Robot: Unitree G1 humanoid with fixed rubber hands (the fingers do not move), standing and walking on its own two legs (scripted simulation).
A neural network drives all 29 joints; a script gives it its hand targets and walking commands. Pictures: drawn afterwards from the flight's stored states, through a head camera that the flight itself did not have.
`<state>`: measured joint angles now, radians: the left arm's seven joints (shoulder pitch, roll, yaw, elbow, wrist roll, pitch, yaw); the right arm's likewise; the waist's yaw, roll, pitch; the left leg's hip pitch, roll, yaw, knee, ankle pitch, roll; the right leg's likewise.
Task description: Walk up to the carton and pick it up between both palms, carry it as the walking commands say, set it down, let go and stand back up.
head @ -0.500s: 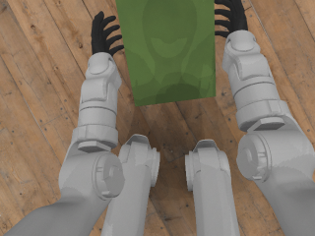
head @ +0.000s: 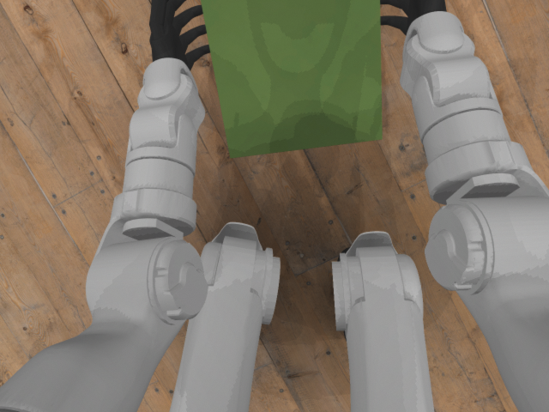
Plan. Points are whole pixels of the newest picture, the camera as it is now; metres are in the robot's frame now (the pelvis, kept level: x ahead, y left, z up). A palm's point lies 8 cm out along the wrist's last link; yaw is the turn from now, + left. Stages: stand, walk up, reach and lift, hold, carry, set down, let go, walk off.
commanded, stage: set down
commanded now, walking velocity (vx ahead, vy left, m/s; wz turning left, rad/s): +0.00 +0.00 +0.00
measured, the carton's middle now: (291, 37) +0.57 +0.02 -0.26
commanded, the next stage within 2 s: none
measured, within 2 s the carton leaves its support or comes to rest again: rests again in 0.94 s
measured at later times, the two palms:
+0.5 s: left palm (173, 55) +0.52 +0.16 -0.17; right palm (421, 15) +0.56 -0.12 -0.17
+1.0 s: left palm (174, 59) +0.52 +0.17 -0.19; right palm (409, 23) +0.56 -0.12 -0.19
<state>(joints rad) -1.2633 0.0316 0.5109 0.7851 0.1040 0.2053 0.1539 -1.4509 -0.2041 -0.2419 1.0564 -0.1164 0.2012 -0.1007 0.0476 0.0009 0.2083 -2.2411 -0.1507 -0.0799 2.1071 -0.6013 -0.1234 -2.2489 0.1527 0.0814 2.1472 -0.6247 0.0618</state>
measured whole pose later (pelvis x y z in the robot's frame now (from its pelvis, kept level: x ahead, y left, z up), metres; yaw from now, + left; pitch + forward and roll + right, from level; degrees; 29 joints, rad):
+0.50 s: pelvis +0.01 +0.00 +0.00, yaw +1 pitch +42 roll +3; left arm -1.29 0.05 0.55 0.79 0.13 0.17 0.09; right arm -1.46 -0.20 -0.30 1.03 -0.15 0.17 -0.05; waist 0.05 0.00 0.24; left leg -2.24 -0.13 -0.07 2.13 -0.62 -0.11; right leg -2.25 0.13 0.07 2.17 -0.65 0.04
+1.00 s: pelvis +0.01 +0.00 -0.01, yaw +1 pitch +43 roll +3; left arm -1.29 0.08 0.52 0.84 0.09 0.15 0.06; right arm -1.44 -0.20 -0.30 1.03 -0.16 0.14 -0.04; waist 0.06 0.01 0.26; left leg -2.25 -0.12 -0.05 2.15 -0.65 -0.10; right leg -2.26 0.11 0.06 2.20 -0.67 0.03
